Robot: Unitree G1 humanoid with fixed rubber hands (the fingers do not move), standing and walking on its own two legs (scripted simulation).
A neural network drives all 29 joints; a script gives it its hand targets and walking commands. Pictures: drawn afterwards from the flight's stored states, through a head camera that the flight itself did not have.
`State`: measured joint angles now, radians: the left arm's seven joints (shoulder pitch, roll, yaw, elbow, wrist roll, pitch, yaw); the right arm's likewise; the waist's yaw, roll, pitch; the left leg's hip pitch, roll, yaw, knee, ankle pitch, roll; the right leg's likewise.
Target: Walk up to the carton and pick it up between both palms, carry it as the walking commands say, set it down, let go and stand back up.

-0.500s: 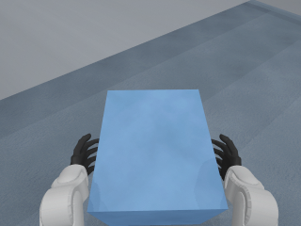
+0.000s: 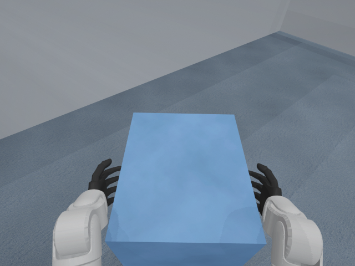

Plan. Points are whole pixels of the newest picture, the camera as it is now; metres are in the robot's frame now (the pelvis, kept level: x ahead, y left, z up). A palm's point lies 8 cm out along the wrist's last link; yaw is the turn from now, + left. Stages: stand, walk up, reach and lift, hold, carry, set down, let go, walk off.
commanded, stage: carry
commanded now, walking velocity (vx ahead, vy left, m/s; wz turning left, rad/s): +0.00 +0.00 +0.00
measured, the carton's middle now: (182, 190) +0.31 +0.00 +0.01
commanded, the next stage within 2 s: none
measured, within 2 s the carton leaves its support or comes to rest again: neither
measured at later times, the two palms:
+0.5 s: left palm (102, 217) +0.21 +0.15 +0.09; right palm (286, 217) +0.21 -0.19 +0.09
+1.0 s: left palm (109, 230) +0.19 +0.13 +0.08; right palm (300, 232) +0.19 -0.21 +0.09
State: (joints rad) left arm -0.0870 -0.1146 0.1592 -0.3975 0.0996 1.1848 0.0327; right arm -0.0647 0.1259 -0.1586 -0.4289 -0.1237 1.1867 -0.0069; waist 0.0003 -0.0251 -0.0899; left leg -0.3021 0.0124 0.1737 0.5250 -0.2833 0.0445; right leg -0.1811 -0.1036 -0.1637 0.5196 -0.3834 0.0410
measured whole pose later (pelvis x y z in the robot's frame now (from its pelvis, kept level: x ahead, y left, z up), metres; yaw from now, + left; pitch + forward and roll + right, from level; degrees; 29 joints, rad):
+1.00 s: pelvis -0.06 -0.04 +0.00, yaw +0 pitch +1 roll +0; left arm -0.07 -0.12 0.18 -0.39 0.10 1.19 0.03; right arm -0.08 0.13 -0.15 -0.39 -0.12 1.20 -0.01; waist 0.00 -0.01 -0.08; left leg -0.34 0.08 0.14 0.52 -0.19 -0.01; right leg -0.23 -0.04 -0.19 0.55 -0.34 -0.04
